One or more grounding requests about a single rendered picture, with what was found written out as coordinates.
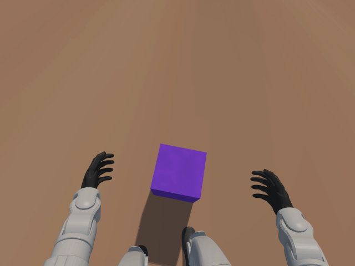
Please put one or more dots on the left robot forearm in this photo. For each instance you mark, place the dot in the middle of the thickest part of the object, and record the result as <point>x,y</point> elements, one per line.
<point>77,235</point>

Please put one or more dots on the carton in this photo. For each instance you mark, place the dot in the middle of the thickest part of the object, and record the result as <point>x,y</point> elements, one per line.
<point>178,173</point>

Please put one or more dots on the right robot hand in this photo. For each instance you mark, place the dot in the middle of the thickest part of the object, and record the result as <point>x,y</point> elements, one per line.
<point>277,196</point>

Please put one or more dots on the right robot thigh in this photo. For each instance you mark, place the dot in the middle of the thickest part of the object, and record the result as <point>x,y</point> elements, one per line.
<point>203,251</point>

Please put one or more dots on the right robot forearm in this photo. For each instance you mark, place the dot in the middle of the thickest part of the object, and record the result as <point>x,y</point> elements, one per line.
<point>296,235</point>

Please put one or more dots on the robot right foot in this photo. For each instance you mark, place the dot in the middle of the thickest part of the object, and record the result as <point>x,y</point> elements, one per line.
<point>186,234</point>

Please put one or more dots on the left robot hand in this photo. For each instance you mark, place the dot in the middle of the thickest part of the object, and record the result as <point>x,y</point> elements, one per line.
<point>91,178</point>

